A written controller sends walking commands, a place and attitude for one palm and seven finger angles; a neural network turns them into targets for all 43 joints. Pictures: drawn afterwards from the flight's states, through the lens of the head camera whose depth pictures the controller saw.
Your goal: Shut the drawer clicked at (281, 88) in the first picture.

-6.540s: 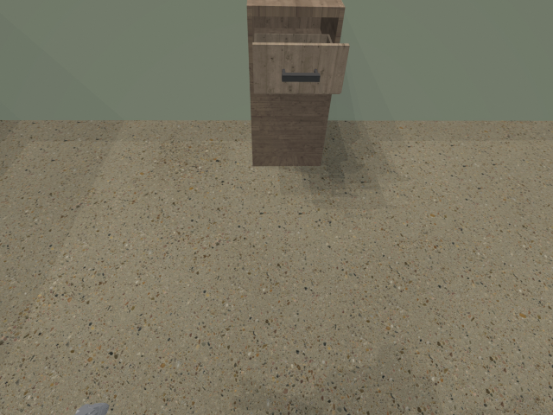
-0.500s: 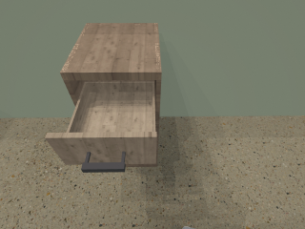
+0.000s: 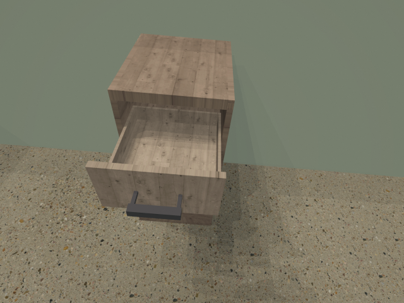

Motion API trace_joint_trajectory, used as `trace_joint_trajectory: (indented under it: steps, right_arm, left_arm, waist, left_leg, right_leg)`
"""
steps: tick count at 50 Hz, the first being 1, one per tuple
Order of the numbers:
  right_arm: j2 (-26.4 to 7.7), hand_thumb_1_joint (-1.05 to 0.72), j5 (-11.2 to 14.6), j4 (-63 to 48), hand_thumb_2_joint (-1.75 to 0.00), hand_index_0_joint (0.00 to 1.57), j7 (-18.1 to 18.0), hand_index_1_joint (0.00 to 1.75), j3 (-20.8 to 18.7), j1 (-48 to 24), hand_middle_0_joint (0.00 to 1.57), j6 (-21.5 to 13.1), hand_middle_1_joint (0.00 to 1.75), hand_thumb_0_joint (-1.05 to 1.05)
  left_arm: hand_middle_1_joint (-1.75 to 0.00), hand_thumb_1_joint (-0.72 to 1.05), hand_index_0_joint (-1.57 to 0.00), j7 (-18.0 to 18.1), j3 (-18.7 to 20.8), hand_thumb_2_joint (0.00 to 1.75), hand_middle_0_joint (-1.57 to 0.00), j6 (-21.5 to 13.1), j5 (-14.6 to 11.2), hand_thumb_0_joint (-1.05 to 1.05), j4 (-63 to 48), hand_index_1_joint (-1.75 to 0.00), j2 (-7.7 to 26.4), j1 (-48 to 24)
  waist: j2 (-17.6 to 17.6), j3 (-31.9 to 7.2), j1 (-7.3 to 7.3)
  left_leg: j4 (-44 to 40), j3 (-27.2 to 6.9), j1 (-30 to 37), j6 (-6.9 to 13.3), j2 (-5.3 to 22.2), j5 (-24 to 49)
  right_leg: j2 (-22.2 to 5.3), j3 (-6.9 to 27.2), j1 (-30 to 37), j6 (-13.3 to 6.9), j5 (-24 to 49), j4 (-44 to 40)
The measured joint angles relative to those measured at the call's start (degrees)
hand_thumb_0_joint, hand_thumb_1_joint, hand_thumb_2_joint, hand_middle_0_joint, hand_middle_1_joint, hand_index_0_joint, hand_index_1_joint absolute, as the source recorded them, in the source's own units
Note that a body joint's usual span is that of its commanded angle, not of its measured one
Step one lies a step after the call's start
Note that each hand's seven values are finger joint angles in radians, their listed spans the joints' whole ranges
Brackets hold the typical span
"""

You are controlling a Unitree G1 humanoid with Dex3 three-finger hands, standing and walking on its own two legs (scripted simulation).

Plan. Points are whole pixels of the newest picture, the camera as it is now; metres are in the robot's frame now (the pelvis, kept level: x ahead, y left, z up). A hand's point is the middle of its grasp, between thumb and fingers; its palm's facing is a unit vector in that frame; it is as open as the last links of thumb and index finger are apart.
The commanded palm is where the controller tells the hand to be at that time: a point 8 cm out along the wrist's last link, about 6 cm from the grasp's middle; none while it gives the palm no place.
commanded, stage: come to a stop and stand still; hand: left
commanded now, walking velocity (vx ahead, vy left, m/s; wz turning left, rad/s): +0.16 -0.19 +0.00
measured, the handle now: (156, 204) +0.37 +0.14 -0.08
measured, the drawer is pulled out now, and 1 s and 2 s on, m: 0.27 0.27 0.27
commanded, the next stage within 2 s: look again from close up in 0.78 s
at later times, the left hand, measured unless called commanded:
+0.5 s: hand out of the picture -0.02 +0.12 -0.17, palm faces +0.01 -0.98 -0.19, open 7.4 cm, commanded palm none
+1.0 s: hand out of the picture -0.01 +0.12 -0.17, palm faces +0.02 -0.98 -0.20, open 7.4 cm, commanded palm none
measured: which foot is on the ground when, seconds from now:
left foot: down 0.00-1.00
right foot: up 0.00-0.28, down 0.30-1.00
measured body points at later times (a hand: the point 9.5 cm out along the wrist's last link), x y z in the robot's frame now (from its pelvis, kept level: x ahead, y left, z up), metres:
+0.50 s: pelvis +0.00 -0.04 +0.00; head +0.01 -0.05 +0.44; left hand -0.02 +0.17 -0.16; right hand -0.02 -0.24 -0.17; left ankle -0.02 +0.08 -0.74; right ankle -0.05 -0.11 -0.74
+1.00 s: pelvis +0.00 -0.05 +0.00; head +0.00 -0.06 +0.45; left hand -0.01 +0.17 -0.15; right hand -0.02 -0.26 -0.16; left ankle -0.02 +0.08 -0.74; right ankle -0.05 -0.11 -0.74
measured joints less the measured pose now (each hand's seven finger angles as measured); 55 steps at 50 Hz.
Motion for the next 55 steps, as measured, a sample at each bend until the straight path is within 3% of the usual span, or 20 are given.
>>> trace_joint_trajectory:
  steps: [4,7,12,15,18,22,29,40,55]
  right_arm:
    - [0.9,-0.93,0.0,1.4,-0.89,0.20,-0.5,0.30,0.8,2.0,0.20,0.0,0.30,0.00]
    - [1.4,-0.93,0.1,1.9,-0.89,0.20,-0.6,0.30,0.9,2.5,0.20,-0.3,0.30,0.01]
    - [1.6,-0.92,0.0,2.6,-0.89,0.21,-0.7,0.30,0.7,2.4,0.20,-0.8,0.30,0.01]
    - [1.3,-0.92,0.3,3.6,-0.89,0.21,-0.7,0.30,0.6,2.7,0.20,-0.7,0.30,0.00]
    - [-0.5,-0.91,0.7,3.4,-0.89,0.20,0.4,0.30,0.7,2.4,0.20,0.3,0.30,0.00]
    - [-1.5,-0.91,0.4,2.4,-0.89,0.20,1.0,0.30,1.3,2.8,0.20,0.3,0.30,0.00]
    - [0.4,-0.93,0.6,3.5,-0.89,0.20,-0.3,0.30,2.6,2.8,0.20,-0.8,0.30,0.01]
    - [-0.5,-0.93,0.9,3.8,-0.89,0.20,-0.3,0.30,3.1,1.5,0.20,-0.7,0.30,0.01]
    - [0.2,-0.91,1.0,5.4,-0.89,0.20,-0.3,0.30,3.7,1.6,0.20,-0.7,0.30,0.00]
  left_arm:
    - [-0.30,0.91,-0.19,-0.7,0.0,0.89,-0.20,-0.6,0.2,0.00,1.2,-0.30,0.1,3.6]
    - [-0.30,0.91,-0.19,-0.9,-0.2,0.90,-0.20,-0.9,0.2,0.00,2.3,-0.30,0.0,6.1]
    - [-0.30,0.91,-0.19,-0.9,-1.1,0.90,-0.20,-0.6,-0.1,0.00,4.2,-0.29,-1.3,7.6]
    - [-0.30,0.91,-0.19,-0.8,-1.8,0.90,-0.20,-1.4,-0.4,0.00,4.5,-0.29,-2.3,7.3]
    - [-0.30,0.91,-0.19,0.4,-3.3,0.90,-0.20,-3.5,-0.1,0.00,3.9,-0.30,-4.6,7.0]
    - [-0.30,0.91,-0.20,0.7,-4.2,0.89,-0.20,-5.5,-0.1,0.00,2.5,-0.30,-6.4,7.5]
    - [-0.30,0.94,-0.20,1.2,-4.4,0.89,-0.21,-4.9,-0.4,0.02,2.5,-0.30,-4.6,6.9]
    - [-0.30,0.92,-0.20,0.6,-4.4,0.89,-0.20,-5.0,-0.9,0.01,1.1,-0.30,-3.0,6.1]
    - [-0.30,0.91,-0.20,0.5,-4.6,0.89,-0.20,-4.7,-0.9,0.00,2.3,-0.30,-4.0,7.4]
  waist:
    - [0.2,-1.8,0.43]
    - [-0.2,-1.8,0.52]
    - [0.3,0.0,-0.93]
    - [1.0,0.8,-1.40]
    - [5.0,1.7,-1.22]
    - [7.4,1.6,-2.36]
    - [3.3,-0.8,-1.78]
    - [3.1,0.2,-1.18]
    - [2.8,0.8,-0.67]
  left_leg:
    - [-6.0,-0.3,1.7,0.5,-0.6,3.6]
    - [-8.3,0.5,1.9,0.6,-1.2,5.1]
    - [-8.3,1.1,0.7,0.2,-1.1,5.5]
    - [-5.8,1.2,-0.9,-0.7,-0.9,4.5]
    - [1.1,-0.3,-4.7,-1.2,1.8,0.5]
    - [6.9,-1.6,-6.4,-0.9,2.6,-2.7]
    - [2.1,-0.2,-0.4,-1.8,1.5,-2.1]
    - [-2.2,0.0,1.3,-2.2,1.5,0.5]
    - [-4.6,0.0,2.7,-2.1,1.2,1.8]
  right_leg:
    - [1.7,2.4,0.1,0.5,0.2,9.9]
    - [1.6,2.4,1.3,1.1,-0.5,12.3]
    - [1.1,0.6,6.2,1.0,-5.8,3.5]
    - [1.0,0.2,10.8,0.6,-0.8,-7.8]
    - [4.0,-0.8,11.1,-2.4,-0.1,-10.0]
    - [6.1,-2.4,11.8,-3.7,-0.9,-10.2]
    - [5.6,-1.8,14.5,-4.2,-3.1,-8.7]
    - [5.8,-1.6,15.8,-4.5,-0.9,-12.2]
    - [5.5,-1.6,16.9,-4.4,0.1,-14.0]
